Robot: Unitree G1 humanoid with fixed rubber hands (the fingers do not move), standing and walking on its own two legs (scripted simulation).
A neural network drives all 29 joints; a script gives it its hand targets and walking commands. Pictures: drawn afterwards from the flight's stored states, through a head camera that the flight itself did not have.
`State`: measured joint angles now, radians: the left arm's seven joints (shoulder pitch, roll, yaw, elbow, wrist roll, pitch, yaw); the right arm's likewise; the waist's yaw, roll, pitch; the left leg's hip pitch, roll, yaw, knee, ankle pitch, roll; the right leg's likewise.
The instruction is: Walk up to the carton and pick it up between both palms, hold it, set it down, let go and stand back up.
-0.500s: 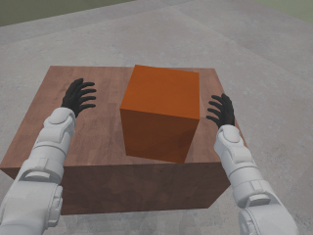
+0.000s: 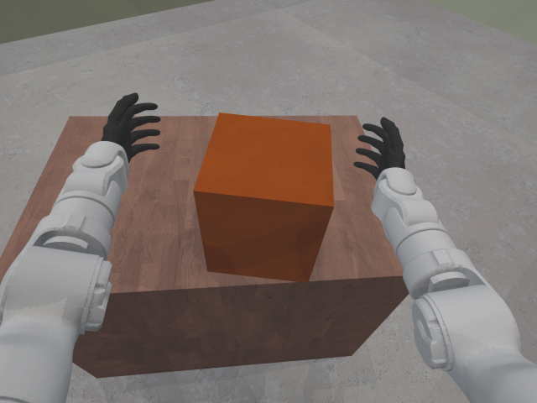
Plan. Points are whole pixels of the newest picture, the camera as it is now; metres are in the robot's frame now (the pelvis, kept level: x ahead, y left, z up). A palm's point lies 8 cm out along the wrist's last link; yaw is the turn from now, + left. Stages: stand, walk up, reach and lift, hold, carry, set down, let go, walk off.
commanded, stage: reach and lift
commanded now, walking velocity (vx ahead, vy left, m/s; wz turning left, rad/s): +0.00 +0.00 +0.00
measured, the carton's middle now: (265, 201) +0.48 -0.03 -0.02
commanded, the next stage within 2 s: none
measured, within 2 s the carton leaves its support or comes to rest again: neither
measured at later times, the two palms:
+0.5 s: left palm (136, 161) +0.47 +0.18 +0.11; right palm (377, 178) +0.42 -0.19 +0.11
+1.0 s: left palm (145, 188) +0.47 +0.19 +0.05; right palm (360, 202) +0.42 -0.18 +0.05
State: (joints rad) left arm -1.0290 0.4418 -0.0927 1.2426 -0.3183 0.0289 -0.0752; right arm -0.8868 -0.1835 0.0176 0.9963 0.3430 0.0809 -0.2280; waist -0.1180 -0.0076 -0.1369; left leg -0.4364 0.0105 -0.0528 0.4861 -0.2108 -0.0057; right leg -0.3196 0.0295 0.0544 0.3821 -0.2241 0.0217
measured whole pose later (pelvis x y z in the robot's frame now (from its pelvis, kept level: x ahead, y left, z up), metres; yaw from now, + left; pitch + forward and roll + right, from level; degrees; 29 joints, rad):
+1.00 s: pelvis -0.01 +0.01 -0.02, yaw +0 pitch +24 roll -3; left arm -1.12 0.34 -0.12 1.56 -0.28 -0.31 -0.03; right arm -0.96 -0.12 -0.13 1.29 0.21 -0.20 -0.15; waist -0.14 -0.02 -0.25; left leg -0.82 0.00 -0.08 0.64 -0.23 -0.01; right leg -0.70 0.03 0.03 0.55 -0.27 0.03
